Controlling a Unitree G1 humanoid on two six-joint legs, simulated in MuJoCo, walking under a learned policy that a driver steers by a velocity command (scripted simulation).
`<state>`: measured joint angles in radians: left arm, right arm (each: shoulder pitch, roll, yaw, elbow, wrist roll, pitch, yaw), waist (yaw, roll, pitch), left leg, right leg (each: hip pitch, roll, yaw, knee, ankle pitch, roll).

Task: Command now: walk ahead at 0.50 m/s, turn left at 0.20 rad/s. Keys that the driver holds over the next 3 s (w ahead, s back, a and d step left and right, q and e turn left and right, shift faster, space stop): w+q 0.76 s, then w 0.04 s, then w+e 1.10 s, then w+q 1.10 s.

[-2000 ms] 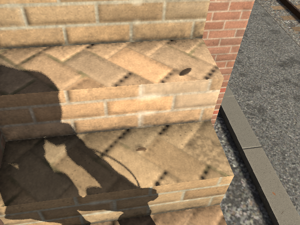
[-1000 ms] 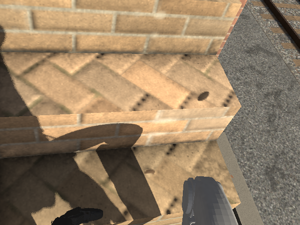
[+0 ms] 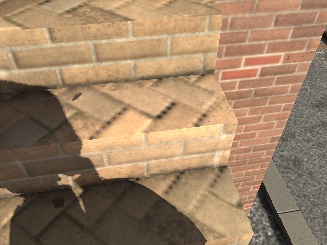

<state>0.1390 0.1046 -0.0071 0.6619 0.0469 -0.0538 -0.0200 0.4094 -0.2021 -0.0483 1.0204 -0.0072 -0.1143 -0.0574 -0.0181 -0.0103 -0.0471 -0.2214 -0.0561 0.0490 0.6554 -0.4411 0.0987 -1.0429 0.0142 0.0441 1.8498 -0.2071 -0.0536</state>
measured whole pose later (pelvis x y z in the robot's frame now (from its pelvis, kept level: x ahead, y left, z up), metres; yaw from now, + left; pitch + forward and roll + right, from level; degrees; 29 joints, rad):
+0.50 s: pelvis +0.15 +0.00 +0.05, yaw +13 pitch +9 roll +2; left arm 0.48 0.32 0.08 0.97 0.08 -0.17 0.03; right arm -0.29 -0.31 -0.04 0.50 -0.01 -0.01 0.00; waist 0.09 -0.03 0.03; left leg -1.00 -0.15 0.00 2.07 -0.77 0.10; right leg -0.09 -0.13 -0.07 0.29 -0.08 0.03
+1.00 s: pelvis +0.33 +0.08 +0.29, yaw +26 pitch +0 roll -2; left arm 0.22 0.18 0.03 0.65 0.04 0.01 0.03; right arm 0.22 -0.30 -0.05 0.76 -0.04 -0.06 0.00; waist 0.10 0.07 0.03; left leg -0.36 -0.01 -0.05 1.30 -0.06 0.12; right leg -0.82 0.17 -0.06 1.34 -0.54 -0.13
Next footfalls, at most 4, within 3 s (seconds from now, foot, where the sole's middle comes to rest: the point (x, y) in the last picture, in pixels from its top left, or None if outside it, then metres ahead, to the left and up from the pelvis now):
0.22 right None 0.06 -0.17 -0.76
0.54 left None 0.14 0.11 -0.55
0.92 right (143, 219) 0.46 0.08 -0.35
1.46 left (21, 122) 0.65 0.42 -0.14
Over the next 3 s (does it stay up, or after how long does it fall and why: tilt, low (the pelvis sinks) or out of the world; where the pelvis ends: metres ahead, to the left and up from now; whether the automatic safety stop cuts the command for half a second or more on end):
stays up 1.02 0.16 0.91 its command is cut before an obstacle after 2.1 s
